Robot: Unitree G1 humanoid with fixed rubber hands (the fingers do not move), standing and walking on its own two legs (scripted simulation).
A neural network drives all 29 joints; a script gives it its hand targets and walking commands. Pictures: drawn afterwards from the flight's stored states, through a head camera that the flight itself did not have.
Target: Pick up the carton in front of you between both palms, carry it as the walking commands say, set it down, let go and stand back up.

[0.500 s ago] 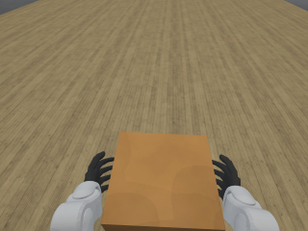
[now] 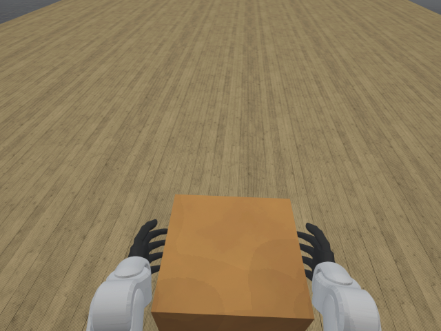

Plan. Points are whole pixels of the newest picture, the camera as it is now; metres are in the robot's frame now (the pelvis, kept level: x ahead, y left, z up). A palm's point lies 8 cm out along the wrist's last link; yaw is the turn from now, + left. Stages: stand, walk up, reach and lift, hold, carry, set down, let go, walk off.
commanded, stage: carry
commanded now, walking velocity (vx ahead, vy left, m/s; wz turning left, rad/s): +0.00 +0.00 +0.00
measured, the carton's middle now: (228, 280) +0.25 +0.00 -0.01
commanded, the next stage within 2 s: hold in 0.86 s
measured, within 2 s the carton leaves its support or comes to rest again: neither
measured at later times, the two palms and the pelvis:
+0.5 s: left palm (150, 262) +0.26 +0.14 +0.03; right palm (318, 267) +0.26 -0.16 +0.03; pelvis -0.03 -0.01 +0.00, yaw +0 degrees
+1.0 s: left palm (155, 266) +0.25 +0.13 +0.04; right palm (329, 276) +0.24 -0.17 +0.04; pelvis -0.03 -0.01 +0.01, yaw -3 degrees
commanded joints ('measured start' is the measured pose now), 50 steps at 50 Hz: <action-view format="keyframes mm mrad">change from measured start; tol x4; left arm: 1 -381 -566 -485 -40 -164 -78 -109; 14 -552 -641 -391 300 -90 -351 -207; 18 -623 -720 -417 353 -102 -427 -239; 25 -633 -864 -507 300 -148 -392 -271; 30 -587 -853 -467 324 -125 -350 -273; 43 -630 -873 -472 316 -137 -352 -279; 44 -495 -887 -429 298 -119 -348 -279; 45 -530 -825 -435 260 -115 -362 -273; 48 -517 -786 -419 283 -108 -369 -261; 50 -576 -798 -425 285 -103 -374 -270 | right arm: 1 -367 577 487 -23 164 -64 111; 13 -510 649 390 287 90 -305 201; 18 -595 734 416 372 95 -405 241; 25 -603 879 508 322 144 -372 274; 30 -559 863 465 341 121 -329 276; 43 -598 886 475 333 131 -330 280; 44 -488 889 448 315 119 -329 282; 48 -455 797 380 330 68 -364 241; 50 -511 816 390 330 65 -362 249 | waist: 1 2 5 -125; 27 0 2 -232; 43 0 0 -213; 44 -1 -24 -134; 48 -17 11 -166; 50 -14 -8 -91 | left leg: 1 52 112 -103 -69 271 5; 16 58 112 -109 -78 215 3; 29 72 115 -105 -42 299 -1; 43 62 113 -102 -43 265 -6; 44 204 -152 -254 -98 501 25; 45 231 -131 -290 -90 579 23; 47 192 -146 -289 -121 537 8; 49 167 -142 -271 -157 359 6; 50 177 -155 -270 -144 396 2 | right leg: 1 30 -110 101 -76 256 -8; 17 26 -105 111 -86 212 -17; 29 43 -109 109 -51 322 -17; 43 35 -110 114 -60 302 -21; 44 192 125 289 -98 686 -13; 46 276 115 310 -99 748 -11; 47 312 120 303 -97 753 -8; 49 305 130 288 -138 488 -12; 50 298 132 291 -137 530 -7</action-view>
